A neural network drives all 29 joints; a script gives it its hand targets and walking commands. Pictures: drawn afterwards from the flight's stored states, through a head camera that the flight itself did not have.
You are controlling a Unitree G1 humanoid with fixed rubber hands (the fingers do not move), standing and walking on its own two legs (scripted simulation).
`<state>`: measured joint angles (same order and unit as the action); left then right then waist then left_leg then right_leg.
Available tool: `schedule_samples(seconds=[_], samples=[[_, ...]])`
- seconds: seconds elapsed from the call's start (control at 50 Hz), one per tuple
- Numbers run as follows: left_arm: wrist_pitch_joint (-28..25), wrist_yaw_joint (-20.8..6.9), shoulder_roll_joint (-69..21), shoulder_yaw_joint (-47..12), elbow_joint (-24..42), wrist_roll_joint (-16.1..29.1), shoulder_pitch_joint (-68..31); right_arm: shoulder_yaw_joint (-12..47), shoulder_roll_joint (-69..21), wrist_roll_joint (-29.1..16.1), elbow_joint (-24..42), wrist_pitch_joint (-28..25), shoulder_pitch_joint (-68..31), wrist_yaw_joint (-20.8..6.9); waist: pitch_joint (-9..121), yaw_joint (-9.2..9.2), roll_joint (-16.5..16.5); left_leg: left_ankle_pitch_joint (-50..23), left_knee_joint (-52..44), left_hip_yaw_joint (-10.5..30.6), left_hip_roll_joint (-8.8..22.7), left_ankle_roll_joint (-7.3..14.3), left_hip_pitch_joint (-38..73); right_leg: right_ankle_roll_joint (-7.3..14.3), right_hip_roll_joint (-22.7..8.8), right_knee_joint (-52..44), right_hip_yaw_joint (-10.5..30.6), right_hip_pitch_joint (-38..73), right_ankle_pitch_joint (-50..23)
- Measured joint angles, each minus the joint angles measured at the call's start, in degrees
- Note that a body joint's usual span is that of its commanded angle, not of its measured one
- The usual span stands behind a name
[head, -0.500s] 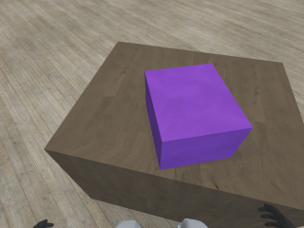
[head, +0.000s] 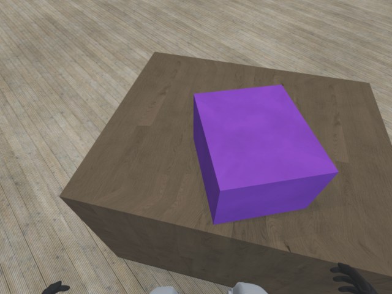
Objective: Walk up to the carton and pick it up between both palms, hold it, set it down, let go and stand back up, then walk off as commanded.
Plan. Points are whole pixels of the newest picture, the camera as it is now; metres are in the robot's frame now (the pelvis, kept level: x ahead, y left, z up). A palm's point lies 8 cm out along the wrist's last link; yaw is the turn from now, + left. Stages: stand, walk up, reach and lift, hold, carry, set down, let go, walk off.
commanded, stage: walk up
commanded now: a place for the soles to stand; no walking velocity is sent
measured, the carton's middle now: (249, 150) +0.45 -0.13 -0.02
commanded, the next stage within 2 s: none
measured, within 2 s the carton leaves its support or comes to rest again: neither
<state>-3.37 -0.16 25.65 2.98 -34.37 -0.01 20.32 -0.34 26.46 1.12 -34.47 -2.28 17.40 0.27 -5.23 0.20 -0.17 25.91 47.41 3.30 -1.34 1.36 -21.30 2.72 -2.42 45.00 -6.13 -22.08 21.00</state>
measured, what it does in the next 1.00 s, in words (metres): steps on the spot: right foot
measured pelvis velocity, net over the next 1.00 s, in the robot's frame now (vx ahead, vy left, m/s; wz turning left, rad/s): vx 0.02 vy -0.01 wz -0.02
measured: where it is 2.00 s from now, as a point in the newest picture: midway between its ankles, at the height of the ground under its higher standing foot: outside the picture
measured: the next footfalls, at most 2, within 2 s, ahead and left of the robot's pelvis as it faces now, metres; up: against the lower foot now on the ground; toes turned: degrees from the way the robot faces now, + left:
right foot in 0.76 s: +0.10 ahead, -0.10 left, +0.00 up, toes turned -7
left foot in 1.10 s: +0.10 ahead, +0.13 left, +0.00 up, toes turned -3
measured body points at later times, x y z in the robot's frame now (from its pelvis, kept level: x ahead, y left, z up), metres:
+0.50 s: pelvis +0.02 +0.02 +0.00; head +0.03 +0.04 +0.45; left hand +0.13 +0.34 -0.09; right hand +0.12 -0.30 -0.07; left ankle +0.05 +0.13 -0.71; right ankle +0.04 -0.11 -0.69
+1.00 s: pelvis +0.02 -0.01 +0.00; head +0.04 -0.01 +0.45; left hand +0.13 +0.32 -0.07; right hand +0.12 -0.33 -0.08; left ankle +0.04 +0.13 -0.68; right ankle +0.07 -0.10 -0.71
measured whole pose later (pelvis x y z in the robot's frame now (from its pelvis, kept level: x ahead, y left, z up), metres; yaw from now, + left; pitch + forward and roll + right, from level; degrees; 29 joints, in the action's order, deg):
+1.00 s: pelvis +0.02 -0.01 +0.00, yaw -1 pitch -3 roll +0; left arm -3.6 0.2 25.6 3.0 -34.4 0.0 20.3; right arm -0.3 26.5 1.1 -34.6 -1.7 18.4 0.0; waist -5.6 -0.2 -0.8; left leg 26.1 55.1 2.1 0.3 1.4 -23.8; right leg 2.8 -0.8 44.8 -5.4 -22.4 19.3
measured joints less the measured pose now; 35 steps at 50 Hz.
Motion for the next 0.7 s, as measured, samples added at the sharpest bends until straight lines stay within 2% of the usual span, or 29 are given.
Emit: schedule_samples(seconds=[0.04, 0.12, 0.22, 0.3, 0.38, 0.46, 0.54, 0.7], samples=[[0.0, 0.0, 0.0, 0.0, 0.0, 0.0, 0.0, 0.0, -0.2, 0.0, 0.0, -0.3, 0.0, 0.0, 0.0, -0.22, 0.2, -2.0, 0.4, 0.0, 0.0, 0.0, 0.4, 0.0, 0.1, 2.1, 0.0, -0.1, 2.8], [0.0, -0.1, 0.0, 0.0, 0.0, 0.0, 0.0, 0.0, -0.4, 0.0, -0.1, -0.8, 0.5, -1.1, 0.0, -1.08, 0.2, -0.6, 0.4, 0.4, 0.4, 0.0, 0.8, 0.0, 1.0, 5.8, 0.0, -0.6, 8.7], [-0.5, 0.2, 0.0, 0.0, 0.0, 0.0, 0.0, 0.0, -0.5, 0.0, -0.2, -1.0, 1.0, -1.3, -0.2, -1.28, 0.2, -0.1, 1.8, -0.1, 0.5, 0.0, 0.3, -0.2, 1.2, -0.3, 0.0, 0.5, -0.4], [-0.7, 0.5, 0.0, 0.0, 0.0, 0.0, 0.2, 0.0, -0.6, 0.0, -0.2, -0.1, 1.0, -1.0, -0.2, -1.22, 0.2, 3.9, 7.6, -0.1, 0.5, 0.0, -2.0, -0.3, 1.0, 0.1, 0.3, 1.0, 1.1], [-0.7, 0.6, 0.0, 0.0, 0.0, 0.0, 0.2, 0.0, -0.2, 0.0, -0.2, 0.2, 1.0, -0.6, -0.2, -1.19, 0.1, 4.6, 6.8, -0.1, 0.6, 0.0, -2.6, -0.3, 0.0, 0.1, 0.5, 1.0, 1.0], [-0.6, 0.5, 0.0, 0.0, 0.0, 0.0, 0.1, 0.0, -0.3, 0.0, -0.2, -0.4, 1.0, -0.5, -0.3, -1.09, 0.2, -2.0, 1.3, -0.5, 0.5, 0.0, -1.0, -0.5, -0.5, 2.5, 0.5, 0.6, 1.4], [0.1, 0.5, 0.0, 0.0, 0.0, 0.0, -0.4, 0.0, -1.0, 0.0, -0.2, -0.8, 1.0, -0.4, -0.1, -1.61, 0.3, -2.3, 1.1, -0.3, 1.1, 0.0, -0.1, -0.5, 1.1, 11.2, 0.5, -1.9, 7.9], [0.2, -0.6, 0.0, 0.0, 0.0, 0.0, -0.7, 0.0, 0.0, 0.0, -0.2, -0.8, 1.0, 0.0, 0.0, -2.00, 0.5, -2.7, 0.3, -0.7, 1.2, 0.0, 0.0, -0.5, 1.3, 11.4, 0.6, -2.6, 6.8]])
